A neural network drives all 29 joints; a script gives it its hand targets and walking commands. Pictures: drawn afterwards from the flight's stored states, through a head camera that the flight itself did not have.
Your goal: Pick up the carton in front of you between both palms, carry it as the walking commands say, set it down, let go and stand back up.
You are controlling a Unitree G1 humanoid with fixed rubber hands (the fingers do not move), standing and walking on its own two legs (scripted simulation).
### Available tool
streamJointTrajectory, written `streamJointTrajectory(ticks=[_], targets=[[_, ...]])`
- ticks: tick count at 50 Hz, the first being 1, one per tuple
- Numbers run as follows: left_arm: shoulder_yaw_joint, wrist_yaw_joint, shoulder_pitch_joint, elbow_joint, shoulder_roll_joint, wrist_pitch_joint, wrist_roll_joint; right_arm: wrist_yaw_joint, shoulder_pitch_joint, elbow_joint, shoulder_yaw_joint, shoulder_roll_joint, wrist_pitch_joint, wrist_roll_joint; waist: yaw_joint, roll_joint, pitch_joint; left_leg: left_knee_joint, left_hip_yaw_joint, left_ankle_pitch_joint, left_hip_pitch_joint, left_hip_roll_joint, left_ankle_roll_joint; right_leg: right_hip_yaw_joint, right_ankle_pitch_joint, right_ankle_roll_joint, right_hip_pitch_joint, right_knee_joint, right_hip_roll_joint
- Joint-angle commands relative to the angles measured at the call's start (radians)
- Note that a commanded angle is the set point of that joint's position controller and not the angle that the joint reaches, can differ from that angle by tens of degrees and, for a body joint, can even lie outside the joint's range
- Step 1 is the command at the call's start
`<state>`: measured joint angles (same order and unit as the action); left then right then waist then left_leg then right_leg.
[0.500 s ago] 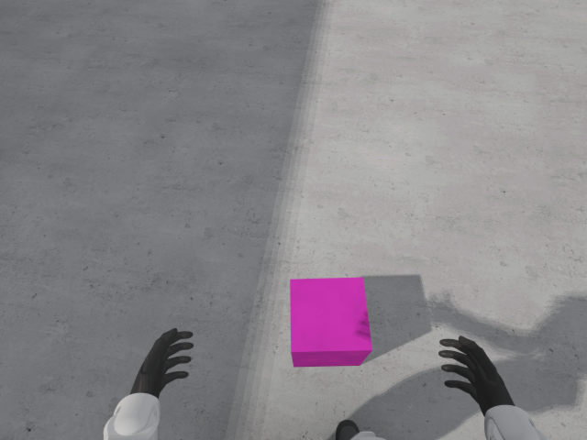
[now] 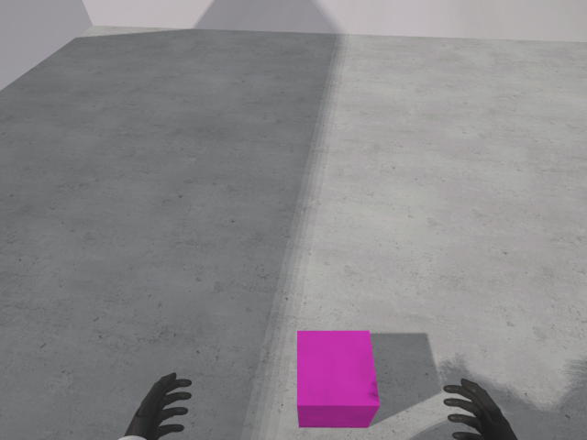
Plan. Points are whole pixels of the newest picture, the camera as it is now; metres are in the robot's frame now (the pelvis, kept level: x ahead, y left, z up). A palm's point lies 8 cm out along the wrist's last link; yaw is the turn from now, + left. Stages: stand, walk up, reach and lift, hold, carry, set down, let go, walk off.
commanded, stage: let go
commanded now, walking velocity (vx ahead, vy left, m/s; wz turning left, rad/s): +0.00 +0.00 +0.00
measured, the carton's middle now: (333, 380) +0.42 -0.07 -0.65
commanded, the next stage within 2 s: stand in 0.06 s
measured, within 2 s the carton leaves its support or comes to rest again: neither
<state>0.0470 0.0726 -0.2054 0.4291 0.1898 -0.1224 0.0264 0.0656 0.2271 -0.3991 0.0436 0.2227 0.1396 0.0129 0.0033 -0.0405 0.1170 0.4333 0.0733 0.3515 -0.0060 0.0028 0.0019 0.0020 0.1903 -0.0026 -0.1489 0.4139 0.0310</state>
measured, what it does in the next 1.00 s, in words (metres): stands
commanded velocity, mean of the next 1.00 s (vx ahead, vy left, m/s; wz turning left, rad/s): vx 0.00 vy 0.00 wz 0.00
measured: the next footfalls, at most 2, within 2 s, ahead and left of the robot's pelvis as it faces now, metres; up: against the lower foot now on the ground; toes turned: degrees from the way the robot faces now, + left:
none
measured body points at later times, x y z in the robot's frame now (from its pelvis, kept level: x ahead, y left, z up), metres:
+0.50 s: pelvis +0.02 +0.00 -0.01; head +0.03 -0.02 +0.44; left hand +0.16 +0.29 -0.10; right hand +0.15 -0.29 -0.11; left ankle -0.07 +0.12 -0.74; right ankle +0.03 -0.12 -0.74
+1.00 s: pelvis +0.01 -0.01 +0.00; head +0.01 -0.01 +0.45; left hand +0.13 +0.30 -0.10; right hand +0.13 -0.31 -0.11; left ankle -0.07 +0.12 -0.74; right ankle +0.03 -0.12 -0.74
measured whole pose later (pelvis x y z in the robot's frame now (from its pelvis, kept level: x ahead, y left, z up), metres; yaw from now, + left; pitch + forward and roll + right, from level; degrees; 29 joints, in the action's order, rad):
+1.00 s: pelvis +0.01 -0.01 +0.00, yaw +1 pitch -2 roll +0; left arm 0.03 -0.02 -0.13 0.91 0.35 0.00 0.03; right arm -0.02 0.22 -0.79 0.03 0.37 0.00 0.03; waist 0.00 -0.03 0.02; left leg 0.44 0.08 0.35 -0.05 -0.02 0.00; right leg -0.01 0.23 -0.01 -0.22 0.49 0.01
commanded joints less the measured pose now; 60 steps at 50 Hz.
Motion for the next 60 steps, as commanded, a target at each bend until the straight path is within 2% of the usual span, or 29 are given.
streamJointTrajectory(ticks=[1, 3, 4, 6, 8, 15, 25, 35, 60], targets=[[0.032, -0.023, -0.038, -0.032, 0.095, 0.039, -0.013, -0.031, -0.029, 0.125, 0.044, 0.113, 0.041, 0.024, 0.005, 0.054, -0.156, -0.071, -0.048, -0.343, -0.309, -0.029, -0.013, 0.009, -0.340, 0.016, 0.337, 0.065, 0.035], [0.026, -0.036, -0.011, -0.060, 0.099, 0.051, -0.009, -0.048, -0.001, 0.114, 0.029, 0.102, 0.056, 0.023, 0.004, 0.037, -0.154, -0.054, -0.049, -0.354, -0.323, -0.032, -0.015, 0.014, -0.350, 0.016, 0.306, 0.076, 0.031], [0.065, -0.069, 0.025, 0.095, 0.245, 0.069, 0.014, -0.077, -0.038, -0.022, 0.055, 0.213, -0.014, 0.014, -0.022, 0.005, -0.159, -0.013, -0.036, -0.198, -0.324, 0.017, -0.033, 0.030, -0.216, 0.021, 0.110, 0.070, -0.079], [0.055, -0.081, 0.032, 0.119, 0.236, 0.087, 0.024, -0.085, -0.010, -0.045, 0.050, 0.194, -0.066, 0.024, 0.001, -0.003, -0.144, -0.011, -0.006, -0.075, -0.266, 0.024, -0.027, 0.057, -0.019, 0.010, -0.016, 0.045, -0.075], [0.047, -0.080, 0.064, 0.140, 0.220, 0.100, 0.023, -0.080, -0.026, -0.065, 0.045, 0.194, -0.089, 0.031, -0.002, 0.008, -0.113, -0.021, 0.025, -0.012, -0.293, 0.035, -0.011, 0.065, 0.067, 0.001, -0.054, 0.041, -0.067], [0.036, -0.077, 0.069, 0.234, 0.246, 0.123, 0.017, -0.077, -0.014, -0.134, 0.043, 0.236, -0.119, 0.028, 0.000, 0.027, -0.181, 0.022, 0.032, -0.273, -0.227, 0.049, -0.009, 0.071, -0.201, -0.019, -0.003, 0.096, -0.088], [0.033, -0.093, 0.072, 0.303, 0.285, 0.132, 0.014, -0.091, 0.008, -0.210, 0.036, 0.268, -0.133, 0.023, -0.003, 0.037, -0.180, 0.018, 0.045, -0.368, -0.188, 0.059, -0.007, 0.081, -0.283, -0.031, 0.037, 0.096, -0.107], [0.026, -0.095, 0.096, 0.352, 0.296, 0.135, 0.009, -0.096, 0.002, -0.262, 0.027, 0.280, -0.141, 0.019, -0.004, 0.027, -0.162, -0.009, 0.054, -0.368, -0.180, 0.065, -0.002, 0.083, -0.274, -0.031, 0.055, 0.077, -0.112], [0.010, -0.089, 0.123, 0.485, 0.337, 0.140, -0.002, -0.088, -0.030, -0.398, 0.015, 0.309, -0.153, 0.015, -0.012, 0.035, -0.107, -0.107, 0.073, -0.207, -0.186, 0.076, 0.012, 0.115, -0.136, -0.028, 0.059, -0.018, -0.127]])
